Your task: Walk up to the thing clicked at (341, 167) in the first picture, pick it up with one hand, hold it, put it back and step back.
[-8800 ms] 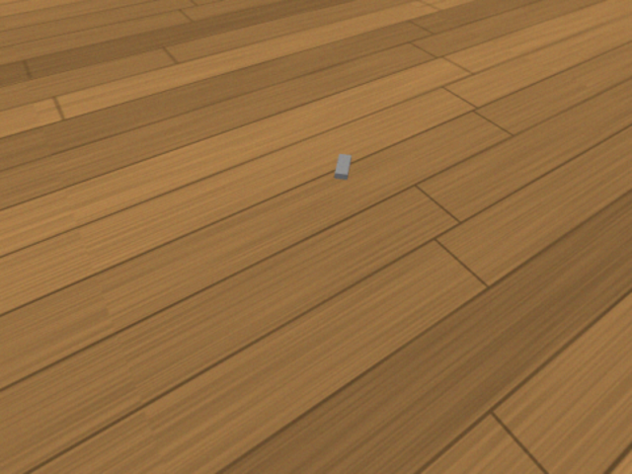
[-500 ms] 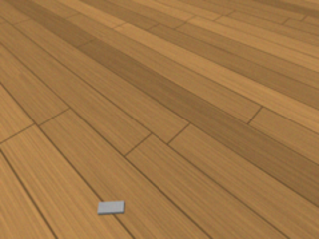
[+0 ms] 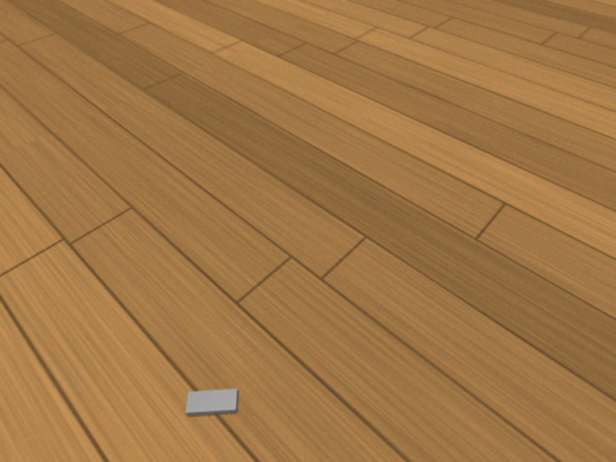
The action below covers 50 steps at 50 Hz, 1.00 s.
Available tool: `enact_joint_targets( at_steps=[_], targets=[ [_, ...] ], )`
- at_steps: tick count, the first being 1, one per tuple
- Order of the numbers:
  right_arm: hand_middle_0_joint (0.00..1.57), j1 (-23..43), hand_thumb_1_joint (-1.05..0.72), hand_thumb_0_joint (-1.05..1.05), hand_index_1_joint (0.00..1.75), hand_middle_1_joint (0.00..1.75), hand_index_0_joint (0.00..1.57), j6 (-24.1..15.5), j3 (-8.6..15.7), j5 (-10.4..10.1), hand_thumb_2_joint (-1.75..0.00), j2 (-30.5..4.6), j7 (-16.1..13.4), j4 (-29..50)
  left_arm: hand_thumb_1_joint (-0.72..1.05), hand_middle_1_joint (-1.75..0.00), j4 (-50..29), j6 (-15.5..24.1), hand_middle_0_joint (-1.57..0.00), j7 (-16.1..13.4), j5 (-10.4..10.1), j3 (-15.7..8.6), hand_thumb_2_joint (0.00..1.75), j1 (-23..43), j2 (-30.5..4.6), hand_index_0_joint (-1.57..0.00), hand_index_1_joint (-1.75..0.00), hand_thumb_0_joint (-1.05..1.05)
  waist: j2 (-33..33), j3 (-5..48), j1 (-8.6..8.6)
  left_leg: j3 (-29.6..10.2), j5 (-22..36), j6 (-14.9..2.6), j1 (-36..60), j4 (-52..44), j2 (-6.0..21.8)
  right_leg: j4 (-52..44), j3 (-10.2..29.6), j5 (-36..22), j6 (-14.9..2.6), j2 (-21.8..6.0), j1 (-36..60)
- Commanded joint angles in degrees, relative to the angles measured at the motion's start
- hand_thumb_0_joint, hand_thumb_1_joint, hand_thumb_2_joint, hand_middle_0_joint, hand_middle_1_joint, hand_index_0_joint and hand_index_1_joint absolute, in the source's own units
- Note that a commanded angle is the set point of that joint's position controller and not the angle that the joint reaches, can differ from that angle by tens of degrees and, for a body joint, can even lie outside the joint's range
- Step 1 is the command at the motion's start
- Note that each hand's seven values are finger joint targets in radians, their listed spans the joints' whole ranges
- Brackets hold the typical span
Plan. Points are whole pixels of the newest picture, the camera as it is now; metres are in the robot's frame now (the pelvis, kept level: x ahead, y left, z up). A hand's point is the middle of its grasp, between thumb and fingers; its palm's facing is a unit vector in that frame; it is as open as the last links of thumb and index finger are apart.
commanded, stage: stand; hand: left
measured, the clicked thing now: (212, 402) +0.42 +0.30 -0.77
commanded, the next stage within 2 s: walk up in 0.02 s
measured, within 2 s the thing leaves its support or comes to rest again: neither
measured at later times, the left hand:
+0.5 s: hand out of the picture +0.08 +0.27 -0.16, palm faces +0.04 -0.94 -0.34, open 7.4 cm
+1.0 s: hand out of the picture +0.06 +0.28 -0.16, palm faces +0.02 -0.94 -0.34, open 7.4 cm
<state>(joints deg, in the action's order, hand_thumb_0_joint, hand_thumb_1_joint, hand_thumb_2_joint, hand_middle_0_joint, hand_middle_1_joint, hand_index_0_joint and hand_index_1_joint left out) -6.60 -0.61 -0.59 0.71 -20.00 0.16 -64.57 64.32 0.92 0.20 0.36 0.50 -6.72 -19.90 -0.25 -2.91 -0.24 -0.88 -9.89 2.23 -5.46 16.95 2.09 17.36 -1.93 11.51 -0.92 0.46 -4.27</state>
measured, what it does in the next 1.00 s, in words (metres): stands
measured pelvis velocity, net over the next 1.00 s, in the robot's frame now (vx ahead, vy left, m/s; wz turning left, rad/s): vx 0.00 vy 0.02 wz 0.03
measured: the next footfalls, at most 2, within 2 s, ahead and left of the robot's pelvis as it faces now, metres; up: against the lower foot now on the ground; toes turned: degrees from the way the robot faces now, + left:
none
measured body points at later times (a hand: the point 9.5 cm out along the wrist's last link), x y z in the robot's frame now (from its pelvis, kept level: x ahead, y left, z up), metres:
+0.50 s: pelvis +0.00 +0.02 +0.00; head +0.01 +0.02 +0.45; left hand +0.08 +0.32 -0.13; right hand +0.09 -0.28 -0.13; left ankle -0.01 +0.14 -0.75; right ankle -0.02 -0.11 -0.75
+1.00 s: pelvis +0.00 +0.02 +0.00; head +0.01 +0.02 +0.45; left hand +0.06 +0.32 -0.13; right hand +0.10 -0.27 -0.13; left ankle -0.01 +0.14 -0.75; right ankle -0.02 -0.11 -0.75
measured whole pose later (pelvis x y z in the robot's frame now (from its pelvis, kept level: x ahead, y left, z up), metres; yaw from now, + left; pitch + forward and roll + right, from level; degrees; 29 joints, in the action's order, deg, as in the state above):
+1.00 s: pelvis +0.00 +0.02 +0.00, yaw +2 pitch -2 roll +0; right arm -6.4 -0.5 0.3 0.8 -19.4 0.0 -62.5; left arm 63.9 0.5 0.1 0.6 -0.7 -7.0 -19.8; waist 0.0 -3.4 -0.8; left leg -1.8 -10.7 0.4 -5.6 18.6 -0.1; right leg 17.8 -2.9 12.2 0.8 -1.7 -3.2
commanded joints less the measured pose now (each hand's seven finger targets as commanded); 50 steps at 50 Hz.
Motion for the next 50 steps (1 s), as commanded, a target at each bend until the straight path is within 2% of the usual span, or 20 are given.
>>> enact_joint_targets(
  at_steps=[1, 3, 12, 15, 20, 32, 39, 42, 43, 45, 50],
  targets=[
    [0.20, 1.6, -0.90, 0.00, 0.30, 0.30, 0.20, -0.6, 3.0, -0.2, -0.90, -12.2, -0.6, 3.1, 0.90, -0.30, -3.0, 1.4, -0.20, -0.8, 0.2, -4.4, 0.90, 2.5, -13.2, -0.20, -0.30, 0.00, -0.2, 4.6, -0.14, -3.5, 10.5, -3.59, -0.5, 0.9, 3.9, -2.6, 5.7, -11.7, -0.31, -7.5, 2.1],
    [0.20, 1.2, -0.90, 0.00, 0.30, 0.30, 0.20, -0.4, 3.0, -0.3, -0.90, -11.6, -0.5, 3.5, 0.90, -0.30, -2.9, 1.4, -0.20, -0.9, 0.3, -4.9, 0.90, 1.9, -13.5, -0.20, -0.30, 0.00, 0.4, 5.7, -0.16, -3.0, 12.7, -3.61, -0.2, 2.0, 3.9, -1.4, 5.4, -14.8, -0.51, -7.8, 3.1],
    [0.20, 1.2, -0.90, 0.00, 0.30, 0.30, 0.20, -0.2, 3.6, 0.1, -0.90, -11.7, -0.7, 4.5, 0.90, -0.30, -3.9, 0.8, -0.20, -0.9, 0.3, -5.1, 0.90, 3.4, -12.2, -0.20, -0.30, 0.00, -0.1, 4.1, -0.18, -4.0, 13.2, -3.93, -0.7, 1.7, 4.2, -0.2, 4.8, -11.9, -0.79, -7.5, 1.6],
    [0.20, 1.6, -0.90, 0.00, 0.30, 0.30, 0.20, -0.1, 3.6, -0.1, -0.90, -11.6, -0.6, 4.9, 0.90, -0.30, -3.9, 0.8, -0.20, -0.9, 0.3, -5.0, 0.90, 3.7, -12.3, -0.20, -0.30, 0.00, 0.1, 2.7, -0.18, -4.5, 11.6, -3.95, -1.7, 1.4, 3.9, -1.0, 4.6, -10.2, -0.34, -7.1, 1.2],
    [0.20, 1.6, -0.90, 0.00, 0.30, 0.30, 0.20, -0.1, 3.9, 0.1, -0.90, -11.8, -0.6, 5.1, 0.90, -0.30, -4.1, 0.8, -0.20, -0.8, 0.5, -4.8, 0.90, 4.3, -12.1, -0.20, -0.30, 0.00, -0.8, 3.3, 0.01, -5.4, 9.7, -3.98, -2.2, 0.5, 3.9, -1.2, 4.4, -7.5, -0.56, -7.2, 1.9],
    [0.20, 1.1, -0.90, 0.00, 0.30, 0.30, 0.20, -0.4, 4.1, 0.1, -0.90, -11.5, -0.6, 5.1, 0.90, -0.30, -3.9, 0.8, -0.20, -0.8, 0.5, -4.9, 0.90, 3.5, -12.1, -0.20, -0.30, 0.00, -0.2, 4.3, -0.17, -5.9, 12.9, -4.47, -1.7, 0.6, 4.0, -0.1, 3.4, -9.0, -0.37, -7.5, 3.4],
    [0.20, 1.7, -0.90, 0.00, 0.30, 0.30, 0.20, -0.4, 3.9, 0.1, -0.90, -11.7, -0.6, 5.7, 0.90, -0.30, -4.1, 0.7, -0.20, -0.8, 0.5, -4.8, 0.90, 3.0, -12.2, -0.20, -0.30, 0.00, -0.5, 3.7, -0.42, -6.3, 12.1, -4.59, -2.4, 0.9, 3.7, -0.5, 2.9, -7.9, -0.12, -7.5, 3.0],
    [0.20, 1.3, -0.90, 0.00, 0.30, 0.30, 0.20, -0.3, 3.9, -0.1, -0.90, -11.6, -0.6, 5.6, 0.90, -0.30, -4.0, 0.8, -0.20, -0.8, 0.3, -4.7, 0.90, 3.4, -12.0, -0.20, -0.30, 0.00, -0.3, 4.0, -0.06, -6.4, 12.6, -4.31, -2.1, 1.2, 3.4, -0.6, 3.0, -8.4, -0.29, -7.7, 3.1],
    [0.20, 2.0, -0.90, 0.00, 0.30, 0.30, 0.20, -0.6, 3.5, -0.2, -0.90, -11.4, -0.9, 5.5, 0.90, -0.30, -3.6, 0.6, -0.20, -0.9, 0.3, -3.6, 0.90, 2.4, -11.2, -0.20, -0.30, 0.00, 0.5, 2.4, 0.05, -6.7, 12.1, -3.56, -1.4, -0.4, 4.9, -1.8, 3.9, -8.3, -0.46, -8.6, 0.6],
    [0.20, 1.5, -0.90, 0.00, 0.30, 0.30, 0.20, -0.9, 3.4, 0.0, -0.90, -12.0, -1.1, 5.3, 0.90, -0.30, -4.0, 0.6, -0.20, -0.8, 0.3, -3.5, 0.90, 2.6, -11.2, -0.20, -0.30, 0.00, -0.5, 3.1, 0.30, -6.6, 13.1, -3.25, -1.1, -0.6, 4.9, -1.9, 3.8, -8.9, -0.30, -8.5, 1.2],
    [0.20, 2.0, -0.90, 0.00, 0.30, 0.30, 0.20, -1.1, 3.1, -0.2, -0.90, -11.9, -1.0, 4.8, 0.90, -0.30, -3.6, 0.9, -0.20, -0.8, 0.1, -3.3, 0.90, 1.8, -12.0, -0.20, -0.30, 0.00, -0.9, 4.5, 0.12, -6.1, 14.1, -3.28, 0.3, -1.2, 5.2, -1.7, 4.1, -10.2, -0.13, -8.7, 2.0]
  ],
)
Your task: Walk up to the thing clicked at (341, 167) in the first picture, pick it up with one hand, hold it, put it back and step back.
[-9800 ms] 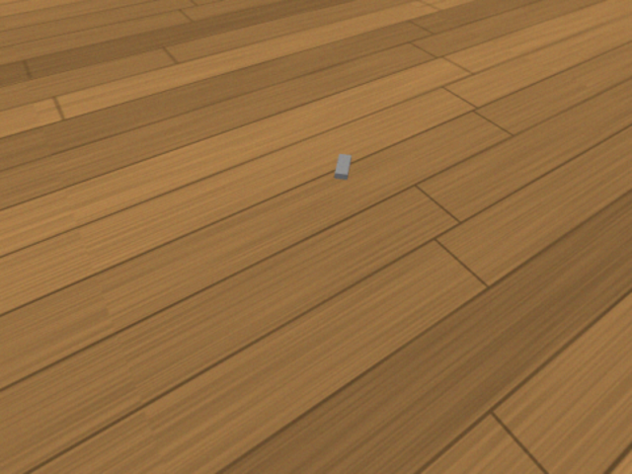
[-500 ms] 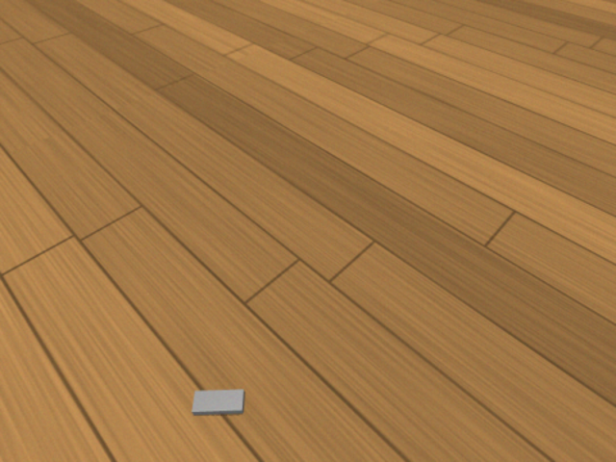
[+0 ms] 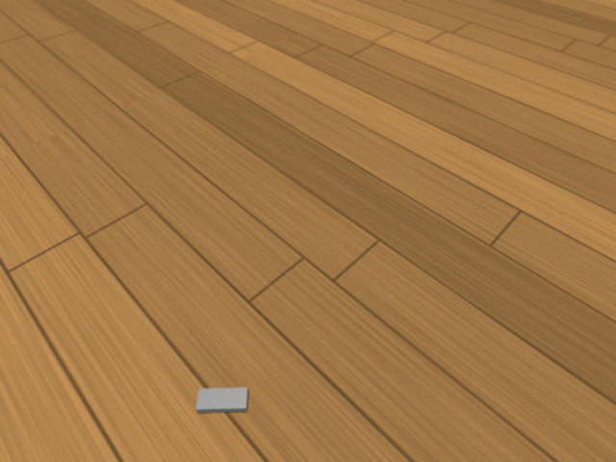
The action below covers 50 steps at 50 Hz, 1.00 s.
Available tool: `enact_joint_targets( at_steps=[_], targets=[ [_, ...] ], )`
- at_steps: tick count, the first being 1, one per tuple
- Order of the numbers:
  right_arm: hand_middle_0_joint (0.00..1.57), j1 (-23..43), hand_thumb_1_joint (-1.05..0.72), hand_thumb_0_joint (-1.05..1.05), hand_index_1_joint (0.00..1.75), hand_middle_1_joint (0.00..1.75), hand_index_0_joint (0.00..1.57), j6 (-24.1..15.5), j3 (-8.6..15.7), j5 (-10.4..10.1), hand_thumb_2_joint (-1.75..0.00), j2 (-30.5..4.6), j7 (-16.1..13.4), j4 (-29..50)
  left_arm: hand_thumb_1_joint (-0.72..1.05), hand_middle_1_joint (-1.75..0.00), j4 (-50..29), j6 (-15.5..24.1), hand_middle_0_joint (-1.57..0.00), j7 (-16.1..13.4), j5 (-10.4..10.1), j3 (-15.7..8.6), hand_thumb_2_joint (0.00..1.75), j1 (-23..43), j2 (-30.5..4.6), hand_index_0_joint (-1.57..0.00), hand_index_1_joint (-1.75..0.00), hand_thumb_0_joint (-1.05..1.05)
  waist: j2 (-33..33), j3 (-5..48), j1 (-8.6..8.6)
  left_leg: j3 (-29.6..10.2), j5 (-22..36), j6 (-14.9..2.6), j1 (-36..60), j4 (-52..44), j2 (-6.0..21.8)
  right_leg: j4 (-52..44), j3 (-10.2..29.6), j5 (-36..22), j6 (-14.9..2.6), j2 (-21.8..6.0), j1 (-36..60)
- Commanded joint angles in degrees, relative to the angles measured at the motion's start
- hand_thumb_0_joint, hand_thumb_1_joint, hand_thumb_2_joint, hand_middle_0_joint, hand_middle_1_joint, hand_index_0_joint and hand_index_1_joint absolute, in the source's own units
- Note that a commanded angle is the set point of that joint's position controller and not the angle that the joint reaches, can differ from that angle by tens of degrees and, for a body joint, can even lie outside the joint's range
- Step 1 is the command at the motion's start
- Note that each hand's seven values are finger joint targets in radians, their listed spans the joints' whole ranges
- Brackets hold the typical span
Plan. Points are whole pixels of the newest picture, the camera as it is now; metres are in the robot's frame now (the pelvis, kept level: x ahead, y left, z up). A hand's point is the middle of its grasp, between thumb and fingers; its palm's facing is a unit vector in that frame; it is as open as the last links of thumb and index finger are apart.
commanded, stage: stand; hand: left
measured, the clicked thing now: (223, 399) +0.42 +0.27 -0.77
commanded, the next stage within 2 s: none
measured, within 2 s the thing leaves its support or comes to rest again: neither
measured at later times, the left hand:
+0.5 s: hand out of the picture +0.07 +0.24 -0.16, palm faces -0.04 -0.94 -0.34, open 7.4 cm
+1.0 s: hand out of the picture +0.06 +0.24 -0.16, palm faces -0.05 -0.94 -0.34, open 7.4 cm
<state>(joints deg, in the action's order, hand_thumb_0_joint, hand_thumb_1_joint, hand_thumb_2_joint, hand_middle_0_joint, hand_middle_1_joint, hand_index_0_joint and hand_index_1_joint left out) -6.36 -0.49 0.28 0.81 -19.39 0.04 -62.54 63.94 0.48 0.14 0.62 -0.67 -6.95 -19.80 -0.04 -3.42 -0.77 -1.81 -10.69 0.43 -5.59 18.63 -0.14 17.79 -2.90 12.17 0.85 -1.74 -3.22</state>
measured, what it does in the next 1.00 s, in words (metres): stands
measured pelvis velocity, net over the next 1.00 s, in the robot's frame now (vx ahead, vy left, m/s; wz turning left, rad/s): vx -0.01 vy -0.02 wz -0.02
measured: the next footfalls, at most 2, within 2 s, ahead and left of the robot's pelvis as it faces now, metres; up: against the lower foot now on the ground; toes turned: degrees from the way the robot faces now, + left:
none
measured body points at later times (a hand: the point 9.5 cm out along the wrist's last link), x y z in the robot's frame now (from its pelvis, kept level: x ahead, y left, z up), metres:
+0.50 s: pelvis +0.00 -0.01 +0.00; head +0.00 -0.01 +0.45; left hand +0.07 +0.29 -0.13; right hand +0.06 -0.31 -0.13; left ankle +0.00 +0.12 -0.75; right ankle -0.03 -0.13 -0.75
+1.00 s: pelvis -0.01 -0.02 +0.00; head +0.00 -0.02 +0.45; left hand +0.07 +0.28 -0.13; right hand +0.06 -0.32 -0.13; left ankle +0.00 +0.12 -0.75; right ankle -0.03 -0.13 -0.75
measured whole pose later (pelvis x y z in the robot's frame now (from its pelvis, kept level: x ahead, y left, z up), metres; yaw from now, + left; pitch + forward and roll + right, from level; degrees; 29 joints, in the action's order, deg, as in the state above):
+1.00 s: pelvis -0.01 -0.02 +0.00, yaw -1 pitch -2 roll +0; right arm -7.3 -0.6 -0.4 0.8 -19.9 0.2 -64.2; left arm 64.1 0.9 0.2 0.4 0.4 -7.5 -20.1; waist -0.3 -2.9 -0.2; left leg -1.0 -9.5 1.8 -5.4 17.3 1.7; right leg 17.2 -2.0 10.9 -0.5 0.1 -4.0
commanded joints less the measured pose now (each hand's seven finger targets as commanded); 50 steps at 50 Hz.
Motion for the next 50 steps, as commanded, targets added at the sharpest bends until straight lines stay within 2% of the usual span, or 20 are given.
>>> enact_joint_targets(
  at_steps=[1, 6, 13, 19, 24, 26, 31, 43, 50],
  targets=[
    [0.20, 1.9, -0.90, 0.00, 0.30, 0.30, 0.20, -1.3, 2.2, -0.3, -0.90, -12.6, -0.8, 2.8, 0.90, -0.30, -3.2, 1.4, -0.20, -0.7, -0.1, -2.0, 0.90, 1.7, -12.0, -0.20, -0.30, 0.00, -0.8, 5.6, 0.58, -4.9, 14.8, -1.64, 1.1, -2.7, 7.6, -2.1, 5.2, -11.3, -1.87, -6.6, 1.0],
    [0.20, 2.4, -0.90, 0.00, 0.30, 0.30, 0.20, -1.2, 2.1, -0.3, -0.90, -12.6, -0.7, 2.5, 0.90, -0.30, -3.0, 1.6, -0.20, -0.8, -0.1, -1.7, 0.90, 1.4, -12.1, -0.20, -0.30, 0.00, -0.2, 5.4, 0.69, -4.6, 15.2, -1.45, 1.2, -2.5, 7.5, -2.4, 5.2, -12.7, -1.96, -6.6, 0.6],
    [0.20, 1.8, -0.90, 0.00, 0.30, 0.30, 0.20, -1.1, 1.9, -0.2, -0.90, -12.5, -0.6, 2.0, 0.90, -0.30, -3.0, 1.6, -0.20, -0.8, -0.1, -1.7, 0.90, 1.3, -12.6, -0.20, -0.30, 0.00, -0.3, 4.7, 0.86, -4.3, 11.2, -1.24, 0.3, -3.1, 7.5, -3.2, 5.9, -9.3, -2.12, -6.6, 0.2],
    [0.20, 1.9, -0.90, 0.00, 0.30, 0.30, 0.20, -1.2, 1.9, -0.3, -0.90, -12.6, -0.6, 2.0, 0.90, -0.30, -3.1, 1.6, -0.20, -0.8, 0.0, -1.6, 0.90, 1.2, -12.7, -0.20, -0.30, 0.00, 0.1, 4.8, 0.82, -4.3, 12.4, -0.98, 0.6, -3.0, 7.4, -2.9, 5.7, -11.5, -2.18, -6.4, -0.3],
    [0.20, 1.6, -0.90, 0.00, 0.30, 0.30, 0.20, -1.2, 1.7, -0.2, -0.90, -12.8, -0.6, 1.5, 0.90, -0.30, -3.1, 1.5, -0.20, -0.7, -0.2, -1.5, 0.90, 1.2, -12.6, -0.20, -0.30, 0.00, -0.5, 4.2, 0.60, -4.4, 11.1, -1.00, 0.1, -3.5, 7.6, -3.1, 6.1, -10.2, -2.13, -6.4, -0.4],
    [0.20, 1.4, -0.90, 0.00, 0.30, 0.30, 0.20, -1.2, 1.6, -0.3, -0.90, -12.6, -0.6, 1.7, 0.90, -0.30, -3.0, 1.6, -0.20, -0.8, -0.1, -1.5, 0.90, 1.3, -12.7, -0.20, -0.30, 0.00, 0.1, 4.7, 0.74, -4.2, 12.1, -1.11, 0.1, -3.0, 7.6, -2.9, 6.2, -11.8, -2.05, -6.4, 0.0],
    [0.20, 0.8, -0.90, 0.00, 0.30, 0.30, 0.20, -1.1, 1.7, -0.2, -0.90, -12.6, -0.6, 1.4, 0.90, -0.30, -2.9, 1.4, -0.20, -0.7, -0.2, -1.5, 0.90, 1.4, -12.7, -0.20, -0.30, 0.00, -0.1, 3.8, 0.91, -4.0, 9.0, -0.84, -0.4, -3.7, 7.5, -3.5, 6.4, -8.2, -2.37, -6.3, -0.7],
    [0.20, 1.1, -0.90, 0.00, 0.30, 0.30, 0.20, -1.1, 1.7, -0.3, -0.90, -12.7, -0.6, 1.4, 0.90, -0.30, -2.9, 1.5, -0.20, -0.8, -0.1, -1.4, 0.90, 1.2, -12.8, -0.20, -0.30, 0.00, 0.3, 4.5, 0.82, -3.7, 10.6, -0.96, 1.0, -2.9, 7.7, -3.2, 6.5, -11.1, -2.18, -6.1, -1.1],
    [0.20, 0.8, -0.90, 0.00, 0.30, 0.30, 0.20, -1.1, 1.5, -0.3, -0.90, -12.6, -0.6, 1.2, 0.90, -0.30, -2.6, 1.5, -0.20, -0.7, -0.2, -1.5, 0.90, 1.2, -12.8, -0.20, -0.30, 0.00, -0.3, 3.0, 0.81, -3.9, 7.9, -1.07, -0.4, -3.8, 7.7, -3.7, 6.8, -8.3, -2.23, -6.0, -1.9]
  ],
)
